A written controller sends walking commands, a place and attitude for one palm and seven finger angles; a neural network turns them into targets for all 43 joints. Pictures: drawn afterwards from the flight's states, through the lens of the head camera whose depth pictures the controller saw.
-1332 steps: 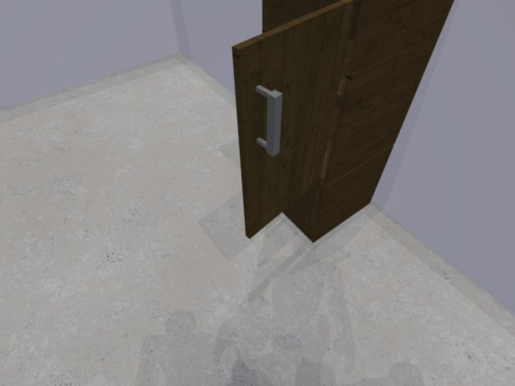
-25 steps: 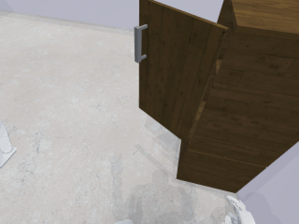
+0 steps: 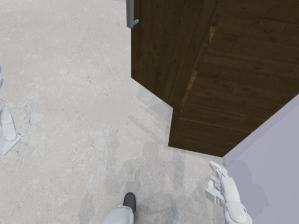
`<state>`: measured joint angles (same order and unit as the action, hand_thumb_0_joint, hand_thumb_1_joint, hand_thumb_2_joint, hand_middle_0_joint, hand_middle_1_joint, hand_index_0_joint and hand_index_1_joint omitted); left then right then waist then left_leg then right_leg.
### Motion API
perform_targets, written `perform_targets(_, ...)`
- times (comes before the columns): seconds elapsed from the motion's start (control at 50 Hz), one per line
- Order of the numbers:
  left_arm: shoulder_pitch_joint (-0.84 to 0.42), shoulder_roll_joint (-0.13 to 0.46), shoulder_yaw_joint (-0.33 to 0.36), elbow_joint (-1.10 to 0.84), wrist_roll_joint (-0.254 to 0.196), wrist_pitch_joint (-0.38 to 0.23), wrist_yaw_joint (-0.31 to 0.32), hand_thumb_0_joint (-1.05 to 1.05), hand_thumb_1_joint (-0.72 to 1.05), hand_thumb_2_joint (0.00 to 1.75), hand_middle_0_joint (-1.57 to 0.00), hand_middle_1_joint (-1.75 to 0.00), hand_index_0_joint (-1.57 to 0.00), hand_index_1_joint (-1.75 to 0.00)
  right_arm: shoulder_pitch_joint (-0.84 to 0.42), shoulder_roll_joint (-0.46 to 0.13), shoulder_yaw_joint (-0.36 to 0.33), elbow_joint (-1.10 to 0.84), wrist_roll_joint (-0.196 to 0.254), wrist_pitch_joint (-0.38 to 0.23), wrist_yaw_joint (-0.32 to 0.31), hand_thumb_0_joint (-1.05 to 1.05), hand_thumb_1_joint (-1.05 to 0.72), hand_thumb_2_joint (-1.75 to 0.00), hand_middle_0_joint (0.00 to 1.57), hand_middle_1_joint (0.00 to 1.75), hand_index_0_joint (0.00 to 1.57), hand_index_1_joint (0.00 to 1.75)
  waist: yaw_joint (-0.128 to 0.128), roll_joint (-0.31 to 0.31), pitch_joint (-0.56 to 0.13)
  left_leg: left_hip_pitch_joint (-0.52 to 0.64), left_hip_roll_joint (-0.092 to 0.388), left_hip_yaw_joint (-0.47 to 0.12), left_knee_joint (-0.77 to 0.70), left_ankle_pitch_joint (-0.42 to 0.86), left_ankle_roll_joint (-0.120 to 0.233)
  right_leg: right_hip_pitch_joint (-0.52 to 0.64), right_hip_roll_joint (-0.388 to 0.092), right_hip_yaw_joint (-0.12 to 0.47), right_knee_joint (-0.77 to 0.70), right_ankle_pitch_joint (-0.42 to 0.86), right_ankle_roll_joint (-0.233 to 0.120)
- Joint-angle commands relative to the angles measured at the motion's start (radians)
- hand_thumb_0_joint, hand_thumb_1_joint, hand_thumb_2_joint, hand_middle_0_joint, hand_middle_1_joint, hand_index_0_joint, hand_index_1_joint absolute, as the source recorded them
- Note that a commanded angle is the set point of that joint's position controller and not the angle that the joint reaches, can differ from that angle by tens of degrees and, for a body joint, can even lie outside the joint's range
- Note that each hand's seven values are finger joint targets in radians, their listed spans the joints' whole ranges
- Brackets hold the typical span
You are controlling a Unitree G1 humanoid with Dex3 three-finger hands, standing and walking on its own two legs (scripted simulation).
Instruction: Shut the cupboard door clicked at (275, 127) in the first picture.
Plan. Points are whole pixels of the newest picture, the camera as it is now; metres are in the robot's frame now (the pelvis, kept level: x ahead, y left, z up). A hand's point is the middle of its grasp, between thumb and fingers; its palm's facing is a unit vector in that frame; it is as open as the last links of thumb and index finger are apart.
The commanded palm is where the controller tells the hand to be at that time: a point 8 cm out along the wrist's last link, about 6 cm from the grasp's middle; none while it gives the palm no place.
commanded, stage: stop stepping back and stand still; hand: left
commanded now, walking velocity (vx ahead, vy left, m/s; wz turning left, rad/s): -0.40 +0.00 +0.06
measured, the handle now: (133, 7) +0.84 +0.17 +0.10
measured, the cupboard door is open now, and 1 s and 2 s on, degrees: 59 59 59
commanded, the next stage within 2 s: let the arm hang, fingers relaxed in 1.02 s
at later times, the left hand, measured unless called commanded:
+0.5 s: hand (3, 185) +0.15 +0.25 +0.16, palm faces +0.33 -0.87 -0.36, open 7.5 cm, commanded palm +0.06 +0.31 +0.19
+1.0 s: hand out of the picture +0.14 +0.30 +0.18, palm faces +0.43 -0.83 -0.36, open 7.5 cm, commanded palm +0.06 +0.34 +0.19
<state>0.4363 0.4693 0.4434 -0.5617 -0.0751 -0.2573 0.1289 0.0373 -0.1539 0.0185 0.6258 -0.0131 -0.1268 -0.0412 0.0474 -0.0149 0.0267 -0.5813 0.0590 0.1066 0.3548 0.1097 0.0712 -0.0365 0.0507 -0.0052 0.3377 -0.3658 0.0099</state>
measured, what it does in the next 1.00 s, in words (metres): steps on the spot: left foot, then left foot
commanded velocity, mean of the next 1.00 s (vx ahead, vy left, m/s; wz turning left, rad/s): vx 0.10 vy -0.03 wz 0.00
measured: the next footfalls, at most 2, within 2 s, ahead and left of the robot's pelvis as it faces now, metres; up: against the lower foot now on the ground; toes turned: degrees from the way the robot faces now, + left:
left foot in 0.26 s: +0.08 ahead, +0.10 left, +0.00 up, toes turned +0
left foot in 0.80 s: +0.03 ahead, +0.17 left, +0.00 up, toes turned +5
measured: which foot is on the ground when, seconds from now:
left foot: down 0.00-0.12, up 0.14-0.24, down 0.26-0.58, up 0.60-0.78, down 0.80-1.00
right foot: down 0.00-0.88, up 0.90-1.00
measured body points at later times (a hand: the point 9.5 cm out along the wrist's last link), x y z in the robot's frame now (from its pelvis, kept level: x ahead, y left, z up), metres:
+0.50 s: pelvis -0.08 +0.01 +0.01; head -0.06 +0.05 +0.46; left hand +0.13 +0.30 +0.18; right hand +0.05 -0.23 -0.07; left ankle +0.04 +0.10 -0.72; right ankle -0.14 -0.10 -0.72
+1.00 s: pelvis -0.07 +0.04 +0.01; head -0.05 +0.08 +0.45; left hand +0.11 +0.34 +0.20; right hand +0.11 -0.16 -0.06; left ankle -0.01 +0.16 -0.72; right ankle -0.11 -0.08 -0.72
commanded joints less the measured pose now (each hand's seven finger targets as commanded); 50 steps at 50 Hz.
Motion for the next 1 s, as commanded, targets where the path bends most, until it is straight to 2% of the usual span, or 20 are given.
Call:
perform_targets(0.0, 0.038, 0.236, 0.202, -0.310, -0.024, -0.070, -0.006, 0.00, 0.90, 0.90, -0.20, -0.30, -0.20, -0.30, 0.056, -0.175, -0.088, -0.146, 0.012, -0.022, -0.011, 0.00, -0.90, -0.90, 0.20, 0.30, 0.20, 0.30, -0.017, 0.208, -0.465, 0.683, 0.129, -0.158, 0.048, 0.234, -0.049, -0.182, 0.020, -0.040, 0.038, 0.152, 0.006)
perform_targets(0.06, 0.229, 0.266, 0.264, -0.275, -0.057, -0.056, -0.009, 0.00, 0.90, 0.90, -0.20, -0.30, -0.20, -0.30, 0.040, -0.130, -0.067, -0.187, 0.048, 0.018, -0.019, 0.00, -0.90, -0.90, 0.20, 0.30, 0.20, 0.30, -0.040, -0.120, -0.334, 0.627, -0.007, -0.064, 0.281, -0.239, -0.081, -0.388, -0.188, 0.046, -0.052, 0.255, -0.031)
perform_targets(0.14, 0.194, 0.247, 0.249, -0.148, -0.038, 0.019, 0.021, 0.00, 0.90, 0.90, -0.20, -0.30, -0.20, -0.30, 0.041, -0.161, -0.059, -0.151, 0.015, 0.054, -0.051, 0.00, -0.90, -0.90, 0.20, 0.30, 0.20, 0.30, -0.082, 0.023, -0.030, 0.376, -0.010, -0.156, 0.551, -0.392, -0.113, -0.626, -0.348, 0.216, -0.142, -0.254, -0.192)
perform_targets(0.2, -0.075, 0.148, 0.094, 0.053, 0.012, 0.045, 0.043, 0.00, 0.90, 0.90, -0.20, -0.30, -0.20, -0.30, 0.093, -0.178, -0.040, -0.114, 0.017, 0.039, -0.065, 0.00, -0.90, -0.90, 0.20, 0.30, 0.20, 0.30, -0.103, 0.015, 0.214, 0.221, 0.021, -0.162, 0.345, -0.407, -0.076, -0.546, -0.275, 0.128, -0.093, -0.181, -0.113)
perform_targets(0.24, -0.244, 0.133, 0.027, 0.142, 0.034, 0.042, 0.045, 0.00, 0.90, 0.90, -0.20, -0.30, -0.20, -0.30, 0.088, -0.203, -0.054, -0.108, 0.032, 0.013, -0.074, 0.00, -0.90, -0.90, 0.20, 0.30, 0.20, 0.30, -0.094, -0.058, 0.251, 0.218, 0.008, -0.149, 0.273, -0.369, -0.056, -0.473, -0.240, 0.107, -0.061, -0.044, -0.075)
perform_targets(0.28, -0.213, 0.118, -0.003, 0.178, 0.052, 0.032, 0.046, 0.00, 0.90, 0.90, -0.20, -0.30, -0.20, -0.30, 0.112, -0.202, -0.053, -0.106, 0.032, 0.001, -0.076, 0.00, -0.90, -0.90, 0.20, 0.30, 0.20, 0.30, -0.075, -0.056, 0.184, 0.277, -0.004, -0.150, 0.236, -0.204, -0.034, -0.396, -0.197, 0.069, 0.029, 0.264, -0.063)
perform_targets(0.32, -0.210, 0.098, -0.031, 0.028, 0.036, 0.018, 0.037, 0.00, 0.90, 0.90, -0.20, -0.30, -0.20, -0.30, 0.118, -0.208, -0.056, -0.121, 0.034, -0.008, -0.067, 0.00, -0.90, -0.90, 0.20, 0.30, 0.20, 0.30, -0.078, 0.087, 0.038, 0.313, 0.046, -0.314, 0.066, -0.107, -0.016, -0.273, -0.073, -0.034, 0.234, 0.199, -0.014)
perform_targets(0.36, -0.194, 0.123, 0.005, -0.154, 0.023, -0.017, 0.036, 0.00, 0.90, 0.90, -0.20, -0.30, -0.20, -0.30, 0.091, -0.204, -0.062, -0.143, 0.022, -0.050, -0.056, 0.00, -0.90, -0.90, 0.20, 0.30, 0.20, 0.30, -0.058, 0.201, -0.073, 0.339, 0.132, -0.521, -0.122, -0.363, 0.003, -0.220, 0.000, 0.006, 0.296, -0.055, -0.009)
perform_targets(0.38, -0.137, 0.141, 0.036, -0.236, 0.021, -0.026, 0.040, 0.00, 0.90, 0.90, -0.20, -0.30, -0.20, -0.30, 0.095, -0.197, -0.062, -0.146, 0.013, -0.063, -0.049, 0.00, -0.90, -0.90, 0.20, 0.30, 0.20, 0.30, -0.054, 0.201, -0.119, 0.339, 0.143, -0.539, -0.177, -0.526, 0.001, -0.192, 0.000, 0.018, 0.298, -0.094, -0.015)
perform_targets(0.46, 0.241, 0.223, 0.202, -0.377, 0.000, -0.035, 0.045, 0.00, 0.90, 0.90, -0.20, -0.30, -0.20, -0.30, 0.102, -0.165, -0.058, -0.165, -0.002, -0.072, -0.026, 0.00, -0.90, -0.90, 0.20, 0.30, 0.20, 0.30, -0.034, 0.300, -0.294, 0.262, 0.072, -0.330, -0.216, -0.694, -0.103, 0.014, 0.035, -0.062, 0.176, -0.095, -0.041)
perform_targets(0.5, 0.325, 0.237, 0.244, -0.340, -0.003, -0.027, 0.042, 0.00, 0.90, 0.90, -0.20, -0.30, -0.20, -0.30, 0.106, -0.153, -0.054, -0.169, -0.003, -0.041, -0.020, 0.00, -0.90, -0.90, 0.20, 0.30, 0.20, 0.30, -0.047, 0.334, -0.276, 0.157, 0.013, -0.204, -0.090, -0.642, -0.114, 0.080, -0.005, -0.055, 0.088, -0.089, -0.064)
perform_targets(0.52, 0.347, 0.242, 0.259, -0.292, -0.006, -0.018, 0.044, 0.00, 0.90, 0.90, -0.20, -0.30, -0.20, -0.30, 0.109, -0.145, -0.055, -0.160, -0.001, -0.020, -0.018, 0.00, -0.90, -0.90, 0.20, 0.30, 0.20, 0.30, -0.053, 0.265, -0.273, 0.135, -0.010, -0.153, 0.038, -0.629, -0.104, 0.054, -0.064, 0.003, 0.057, -0.132, -0.091)
perform_targets(0.56, 0.325, 0.200, 0.246, -0.180, -0.024, 0.012, 0.052, 0.00, 0.90, 0.90, -0.20, -0.30, -0.20, -0.30, 0.141, -0.144, -0.070, -0.134, 0.000, 0.030, -0.028, 0.00, -0.90, -0.90, 0.20, 0.30, 0.20, 0.30, -0.064, -0.066, -0.167, 0.066, -0.055, -0.095, 0.435, -0.524, -0.102, -0.142, -0.298, 0.319, -0.112, -0.372, -0.214)
perform_targets(0.58, 0.251, 0.187, 0.234, -0.148, -0.019, 0.016, 0.062, 0.00, 0.90, 0.90, -0.20, -0.30, -0.20, -0.30, 0.152, -0.157, -0.075, -0.127, 0.006, 0.045, -0.034, 0.00, -0.90, -0.90, 0.20, 0.30, 0.20, 0.30, -0.062, -0.139, -0.083, -0.057, -0.044, -0.114, 0.589, -0.486, -0.100, -0.160, -0.402, 0.431, -0.176, -0.353, -0.266)
perform_targets(0.62, 0.164, 0.143, 0.184, -0.014, -0.002, 0.009, 0.060, 0.00, 0.90, 0.90, -0.20, -0.30, -0.20, -0.30, 0.154, -0.169, -0.061, -0.118, 0.010, 0.031, -0.033, 0.00, -0.90, -0.90, 0.20, 0.30, 0.20, 0.30, -0.075, -0.117, -0.017, -0.167, 0.003, -0.151, 0.654, -0.478, -0.082, -0.099, -0.399, 0.372, -0.113, -0.043, -0.253)
perform_targets(0.66, 0.022, 0.092, 0.093, 0.141, 0.015, 0.032, 0.059, 0.00, 0.90, 0.90, -0.20, -0.30, -0.20, -0.30, 0.139, -0.167, -0.045, -0.110, 0.020, 0.020, -0.036, 0.00, -0.90, -0.90, 0.20, 0.30, 0.20, 0.30, -0.081, -0.109, 0.043, 0.050, 0.042, -0.156, 0.461, -0.483, -0.062, -0.297, -0.336, 0.216, -0.060, -0.131, -0.176)
perform_targets(0.72, -0.173, 0.022, -0.057, 0.212, 0.039, 0.060, 0.055, 0.00, 0.90, 0.90, -0.20, -0.30, -0.20, -0.30, 0.121, -0.185, -0.059, -0.085, 0.022, 0.012, -0.060, 0.00, -0.90, -0.90, 0.20, 0.30, 0.20, 0.30, -0.081, -0.102, 0.080, 0.349, -0.036, -0.019, 0.268, -0.400, -0.046, -0.445, -0.203, 0.036, 0.010, -0.151, -0.099)
perform_targets(0.78, -0.307, 0.028, -0.113, -0.005, 0.047, 0.041, 0.053, 0.00, 0.90, 0.90, -0.20, -0.30, -0.20, -0.30, 0.088, -0.215, -0.067, -0.127, 0.026, -0.016, -0.072, 0.00, -0.90, -0.90, 0.20, 0.30, 0.20, 0.30, -0.069, 0.082, 0.088, 0.373, 0.093, -0.266, 0.081, -0.402, 0.007, -0.425, -0.100, -0.014, 0.202, 0.004, -0.022)
perform_targets(0.86, -0.274, 0.185, 0.066, -0.323, 0.035, -0.021, 0.052, 0.00, 0.90, 0.90, -0.20, -0.30, -0.20, -0.30, 0.084, -0.172, -0.053, -0.129, 0.010, -0.064, -0.059, 0.00, -0.90, -0.90, 0.20, 0.30, 0.20, 0.30, -0.066, 0.211, -0.018, 0.314, 0.192, -0.472, -0.135, -0.472, 0.033, -0.274, -0.033, -0.009, 0.358, -0.031, 0.004)
perform_targets(0.98, 0.162, 0.172, 0.191, -0.335, 0.013, -0.034, 0.057, 0.00, 0.90, 0.90, -0.20, -0.30, -0.20, -0.30, 0.116, -0.145, -0.053, -0.156, 0.009, -0.075, -0.005, 0.00, -0.90, -0.90, 0.20, 0.30, 0.20, 0.30, -0.040, 0.369, -0.239, 0.378, 0.098, -0.165, 0.025, -0.250, -0.052, -0.093, -0.031, -0.036, 0.088, 0.090, -0.014)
